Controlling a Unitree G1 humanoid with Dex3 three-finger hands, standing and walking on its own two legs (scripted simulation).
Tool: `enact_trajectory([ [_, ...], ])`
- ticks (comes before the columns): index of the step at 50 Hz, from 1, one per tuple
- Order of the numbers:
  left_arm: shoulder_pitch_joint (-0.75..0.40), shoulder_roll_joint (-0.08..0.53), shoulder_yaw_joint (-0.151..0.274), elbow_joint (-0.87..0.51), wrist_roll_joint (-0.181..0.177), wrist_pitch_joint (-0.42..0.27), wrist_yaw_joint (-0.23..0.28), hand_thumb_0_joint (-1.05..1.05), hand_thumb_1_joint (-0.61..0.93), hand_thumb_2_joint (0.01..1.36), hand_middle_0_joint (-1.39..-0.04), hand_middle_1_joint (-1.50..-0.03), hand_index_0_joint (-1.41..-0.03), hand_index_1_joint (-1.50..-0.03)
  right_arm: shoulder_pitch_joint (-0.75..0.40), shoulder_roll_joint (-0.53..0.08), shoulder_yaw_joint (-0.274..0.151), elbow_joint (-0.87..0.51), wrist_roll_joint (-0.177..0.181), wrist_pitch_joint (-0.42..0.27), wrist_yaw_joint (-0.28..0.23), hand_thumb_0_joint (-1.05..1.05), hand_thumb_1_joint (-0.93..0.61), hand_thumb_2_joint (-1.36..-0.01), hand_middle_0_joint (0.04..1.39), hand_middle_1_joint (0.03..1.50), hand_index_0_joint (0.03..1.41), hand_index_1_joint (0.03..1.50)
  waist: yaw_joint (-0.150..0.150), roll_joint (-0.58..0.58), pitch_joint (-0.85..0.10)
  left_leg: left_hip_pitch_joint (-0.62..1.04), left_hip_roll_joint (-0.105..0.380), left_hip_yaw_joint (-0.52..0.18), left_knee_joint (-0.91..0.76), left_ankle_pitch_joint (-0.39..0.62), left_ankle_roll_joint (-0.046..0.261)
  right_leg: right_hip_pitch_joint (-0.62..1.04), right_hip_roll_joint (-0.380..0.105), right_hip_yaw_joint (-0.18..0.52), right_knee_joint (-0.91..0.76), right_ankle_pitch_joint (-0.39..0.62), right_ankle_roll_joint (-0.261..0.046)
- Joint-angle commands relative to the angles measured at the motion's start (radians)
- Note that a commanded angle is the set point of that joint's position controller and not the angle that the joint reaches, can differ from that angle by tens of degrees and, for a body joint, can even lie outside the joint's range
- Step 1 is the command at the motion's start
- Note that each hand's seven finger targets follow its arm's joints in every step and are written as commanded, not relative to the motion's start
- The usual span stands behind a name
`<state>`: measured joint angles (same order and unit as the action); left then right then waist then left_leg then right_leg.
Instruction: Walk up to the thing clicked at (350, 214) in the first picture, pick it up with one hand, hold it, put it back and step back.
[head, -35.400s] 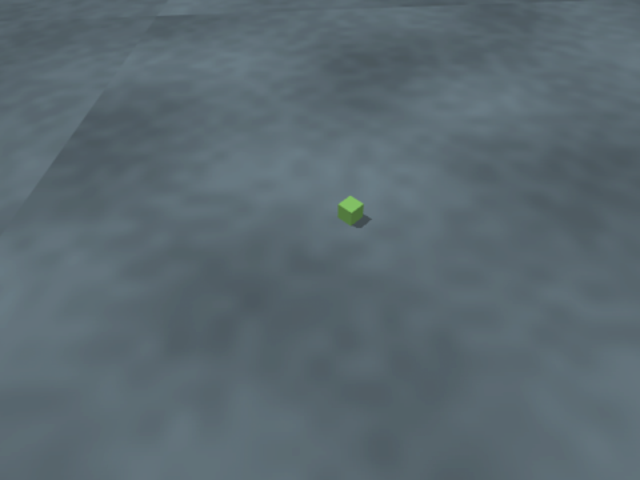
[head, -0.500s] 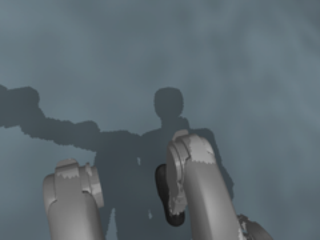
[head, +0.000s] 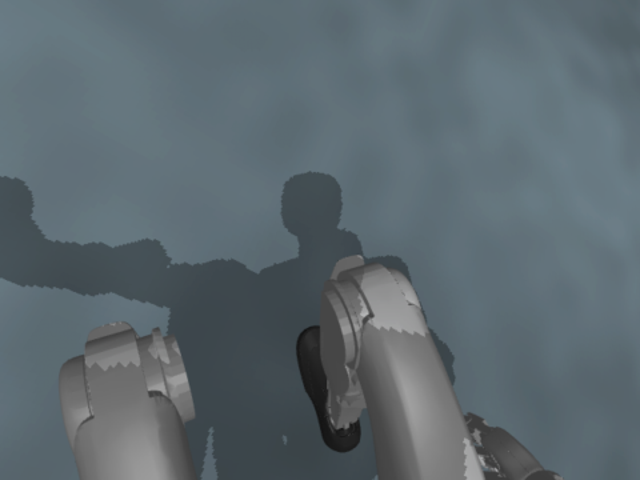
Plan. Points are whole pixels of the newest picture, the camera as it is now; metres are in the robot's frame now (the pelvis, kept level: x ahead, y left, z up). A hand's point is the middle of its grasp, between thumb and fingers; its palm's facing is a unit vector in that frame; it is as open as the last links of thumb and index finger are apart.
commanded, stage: open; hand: left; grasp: from above
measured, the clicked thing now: out of the picture +0.44 +0.39 -0.26
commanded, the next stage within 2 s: withdraw in 0.98 s
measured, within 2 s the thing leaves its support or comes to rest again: rests again in 0.24 s
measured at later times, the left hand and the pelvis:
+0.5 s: hand out of the picture +0.42 +0.37 -0.22, palm faces -0.46 -0.14 -0.88, open 9.0 cm; pelvis +0.00 +0.00 +0.00, yaw -1 degrees
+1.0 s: hand out of the picture +0.42 +0.37 -0.22, palm faces -0.46 -0.15 -0.87, open 11.3 cm; pelvis +0.00 +0.00 +0.00, yaw -1 degrees
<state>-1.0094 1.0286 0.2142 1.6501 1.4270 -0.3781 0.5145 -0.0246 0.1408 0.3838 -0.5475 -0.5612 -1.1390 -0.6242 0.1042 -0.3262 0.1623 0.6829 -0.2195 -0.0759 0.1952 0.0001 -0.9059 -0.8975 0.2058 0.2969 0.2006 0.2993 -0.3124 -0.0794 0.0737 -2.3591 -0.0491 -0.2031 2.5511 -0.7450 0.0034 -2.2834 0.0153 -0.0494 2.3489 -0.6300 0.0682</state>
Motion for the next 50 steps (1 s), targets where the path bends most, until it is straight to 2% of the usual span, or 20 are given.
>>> enact_trajectory([
  [1, -0.247, 0.283, -0.008, -0.093, -0.005, 0.001, 0.041, 0.0, 0.952, 0.685, -1.133, -0.743, -1.21, -0.665, 0.199, -0.311, -0.089, 0.005, -0.001, -0.005, -0.014, 0.0, -0.899, -0.897, 0.2, 0.3, 0.2, 0.3, -0.025, 0.456, -0.612, 0.529, 0.023, 0.099, -0.309, 0.246, 0.003, 0.279, 0.025, -0.165, -0.145, 0.182, -0.084],
  [5, -0.24, 0.293, -0.005, -0.068, -0.014, 0.007, 0.047, 0.0, 0.905, 0.676, -1.103, -0.735, -1.176, -0.662, 0.179, -0.316, -0.078, -0.011, -0.007, -0.015, -0.014, 0.0, -0.9, -0.898, 0.2, 0.3, 0.2, 0.3, -0.031, 0.442, -0.622, 0.523, 0.025, 0.094, -0.302, 0.251, 0.007, 0.302, 0.028, -0.165, -0.144, 0.193, -0.081],
  [8, -0.254, 0.289, -0.017, -0.074, -0.012, 0.008, 0.054, 0.0, 0.665, 0.653, -0.876, -0.748, -0.951, -0.672, 0.181, -0.305, -0.07, 0.004, -0.009, -0.015, -0.014, 0.0, -0.891, -0.894, 0.201, 0.3, 0.201, 0.3, -0.024, 0.452, -0.619, 0.521, 0.025, 0.089, -0.311, 0.231, 0.005, 0.293, 0.029, -0.166, -0.142, 0.18, -0.082],
  [12, -0.26, 0.301, -0.012, -0.063, -0.013, 0.011, 0.057, 0.0, 0.433, 0.668, -0.747, -0.755, -0.808, -0.692, 0.16, -0.326, -0.07, -0.02, -0.012, -0.021, -0.015, 0.0, -0.89, -0.895, 0.201, 0.301, 0.201, 0.301, -0.034, 0.449, -0.589, 0.507, 0.026, 0.079, -0.31, 0.212, 0.003, 0.266, 0.027, -0.173, -0.138, 0.162, -0.083],
  [14, -0.267, 0.298, -0.012, -0.07, -0.005, 0.012, 0.054, 0.0, 0.387, 0.685, -0.714, -0.775, -0.775, -0.714, 0.162, -0.33, -0.07, -0.025, -0.016, -0.026, -0.013, 0.0, -0.891, -0.896, 0.201, 0.301, 0.201, 0.301, -0.042, 0.461, -0.589, 0.523, 0.029, 0.073, -0.313, 0.221, -0.001, 0.261, 0.025, -0.174, -0.13, 0.17, -0.081],
  [15, -0.248, 0.312, -0.003, -0.068, -0.002, 0.016, 0.056, 0.0, 0.355, 0.69, -0.694, -0.783, -0.752, -0.724, 0.168, -0.321, -0.069, -0.021, -0.015, -0.028, -0.013, 0.0, -0.892, -0.896, 0.201, 0.3, 0.201, 0.3, -0.029, 0.467, -0.609, 0.532, 0.029, 0.084, -0.306, 0.23, 0.004, 0.288, 0.031, -0.17, -0.136, 0.184, -0.08],
  [21, -0.255, 0.3, -0.009, -0.083, -0.013, 0.019, 0.054, 0.0, 0.211, 0.718, -0.6, -0.78, -0.642, -0.738, 0.169, -0.333, -0.069, -0.029, -0.016, -0.034, -0.008, 0.0, -0.891, -0.897, 0.201, 0.3, 0.201, 0.3, -0.036, 0.472, -0.594, 0.53, 0.029, 0.067, -0.313, 0.249, -0.007, 0.266, 0.024, -0.175, -0.125, 0.191, -0.083],
  [22, -0.251, 0.314, 0.006, -0.082, -0.008, 0.018, 0.055, 0.0, 0.208, 0.713, -0.585, -0.794, -0.633, -0.745, 0.162, -0.337, -0.07, -0.034, -0.018, -0.032, -0.007, 0.0, -0.89, -0.896, 0.201, 0.3, 0.201, 0.3, -0.033, 0.487, -0.607, 0.544, 0.03, 0.061, -0.316, 0.261, -0.01, 0.263, 0.023, -0.181, -0.119, 0.194, -0.084],
  [23, -0.263, 0.302, -0.014, -0.09, -0.015, 0.017, 0.055, 0.0, 0.184, 0.711, -0.58, -0.785, -0.622, -0.742, 0.169, -0.315, -0.063, -0.015, -0.017, -0.032, -0.005, 0.0, -0.891, -0.897, 0.201, 0.3, 0.201, 0.3, -0.025, 0.508, -0.61, 0.529, 0.028, 0.07, -0.319, 0.242, -0.005, 0.277, 0.029, -0.175, -0.122, 0.19, -0.085],
  [25, -0.23, 0.327, 0.011, -0.061, -0.008, 0.02, 0.055, 0.0, 0.141, 0.707, -0.535, -0.808, -0.583, -0.759, 0.159, -0.334, -0.07, -0.032, -0.014, -0.033, -0.005, 0.0, -0.891, -0.897, 0.201, 0.3, 0.201, 0.3, -0.027, 0.476, -0.588, 0.519, 0.03, 0.066, -0.315, 0.225, -0.005, 0.261, 0.027, -0.177, -0.123, 0.172, -0.087],
  [26, -0.248, 0.308, 0.0, -0.082, -0.01, 0.019, 0.049, 0.0, 0.121, 0.705, -0.526, -0.797, -0.569, -0.752, 0.167, -0.333, -0.067, -0.044, -0.022, -0.034, -0.003, 0.0, -0.891, -0.897, 0.201, 0.3, 0.201, 0.3, -0.042, 0.471, -0.587, 0.518, 0.029, 0.072, -0.306, 0.247, -0.005, 0.271, 0.025, -0.177, -0.126, 0.189, -0.082],
  [28, -0.237, 0.291, -0.012, -0.094, -0.017, 0.021, 0.046, 0.0, 0.058, 0.693, -0.489, -0.782, -0.527, -0.743, 0.163, -0.32, -0.067, -0.031, -0.017, -0.037, -0.003, 0.0, -0.892, -0.898, 0.201, 0.3, 0.201, 0.3, -0.029, 0.472, -0.619, 0.533, 0.029, 0.081, -0.299, 0.261, 0.0, 0.3, 0.031, -0.169, -0.13, 0.212, -0.081],
  [31, -0.205, 0.33, 0.019, -0.079, -0.021, 0.023, 0.044, 0.0, -0.012, 0.682, -0.429, -0.779, -0.467, -0.74, 0.179, -0.337, -0.072, -0.027, -0.016, -0.04, 0.0, 0.0, -0.89, -0.897, 0.201, 0.3, 0.201, 0.3, -0.031, 0.46, -0.601, 0.525, 0.028, 0.081, -0.292, 0.272, 0.001, 0.303, 0.03, -0.172, -0.131, 0.215, -0.081],
  [32, -0.235, 0.299, -0.005, -0.103, -0.024, 0.018, 0.038, 0.0, -0.025, 0.684, -0.415, -0.781, -0.454, -0.741, 0.172, -0.336, -0.071, -0.035, -0.015, -0.041, 0.002, 0.0, -0.89, -0.897, 0.201, 0.3, 0.201, 0.3, -0.036, 0.473, -0.593, 0.528, 0.029, 0.073, -0.297, 0.271, -0.007, 0.279, 0.025, -0.174, -0.127, 0.206, -0.085],
  [35, -0.21, 0.344, 0.036, -0.106, -0.03, 0.016, 0.034, 0.0, -0.049, 0.711, -0.41, -0.787, -0.439, -0.757, 0.184, -0.341, -0.078, -0.028, -0.015, -0.04, 0.005, 0.0, -0.89, -0.898, 0.201, 0.3, 0.2, 0.3, -0.027, 0.497, -0.61, 0.558, 0.034, 0.068, -0.303, 0.274, -0.008, 0.29, 0.027, -0.178, -0.125, 0.203, -0.082],
  [39, -0.21, 0.322, 0.034, -0.125, -0.039, 0.006, 0.029, 0.0, -0.064, 0.722, -0.391, -0.81, -0.421, -0.779, 0.174, -0.339, -0.08, -0.041, -0.018, -0.034, 0.009, 0.0, -0.891, -0.899, 0.201, 0.3, 0.2, 0.3, -0.027, 0.503, -0.623, 0.563, 0.032, 0.063, -0.302, 0.305, -0.013, 0.296, 0.024, -0.183, -0.12, 0.22, -0.085],
  [43, -0.204, 0.338, 0.042, -0.118, -0.03, -0.001, 0.015, 0.0, -0.1, 0.715, -0.362, -0.804, -0.391, -0.774, 0.193, -0.341, -0.079, -0.036, -0.016, -0.03, 0.012, 0.0, -0.89, -0.898, 0.201, 0.3, 0.2, 0.3, -0.038, 0.486, -0.601, 0.544, 0.032, 0.067, -0.291, 0.304, -0.01, 0.299, 0.026, -0.181, -0.123, 0.221, -0.084],
  [45, -0.236, 0.289, 0.002, -0.153, -0.037, -0.01, 0.007, 0.0, -0.117, 0.694, -0.341, -0.797, -0.374, -0.763, 0.176, -0.339, -0.081, -0.048, -0.013, -0.034, 0.015, 0.0, -0.889, -0.897, 0.201, 0.3, 0.2, 0.3, -0.039, 0.497, -0.603, 0.572, 0.034, 0.059, -0.294, 0.316, -0.016, 0.282, 0.024, -0.183, -0.122, 0.226, -0.082],
  [48, -0.198, 0.342, 0.039, -0.121, -0.032, -0.015, 0.016, 0.0, -0.123, 0.716, -0.338, -0.799, -0.364, -0.772, 0.188, -0.349, -0.082, -0.036, -0.012, -0.028, 0.016, 0.0, -0.887, -0.897, 0.201, 0.3, 0.2, 0.3, -0.028, 0.497, -0.599, 0.565, 0.034, 0.057, -0.3, 0.299, -0.017, 0.285, 0.024, -0.184, -0.119, 0.211, -0.084],
  [50, -0.191, 0.327, 0.037, -0.109, -0.024, -0.013, 0.014, 0.0, -0.129, 0.738, -0.333, -0.807, -0.356, -0.783, 0.191, -0.325, -0.069, -0.033, -0.013, -0.027, 0.02, 0.0, -0.887, -0.897, 0.201, 0.3, 0.2, 0.3, -0.033, 0.472, -0.59, 0.549, 0.034, 0.065, -0.291, 0.288, -0.013, 0.287, 0.026, -0.181, -0.123, 0.207, -0.085],
])
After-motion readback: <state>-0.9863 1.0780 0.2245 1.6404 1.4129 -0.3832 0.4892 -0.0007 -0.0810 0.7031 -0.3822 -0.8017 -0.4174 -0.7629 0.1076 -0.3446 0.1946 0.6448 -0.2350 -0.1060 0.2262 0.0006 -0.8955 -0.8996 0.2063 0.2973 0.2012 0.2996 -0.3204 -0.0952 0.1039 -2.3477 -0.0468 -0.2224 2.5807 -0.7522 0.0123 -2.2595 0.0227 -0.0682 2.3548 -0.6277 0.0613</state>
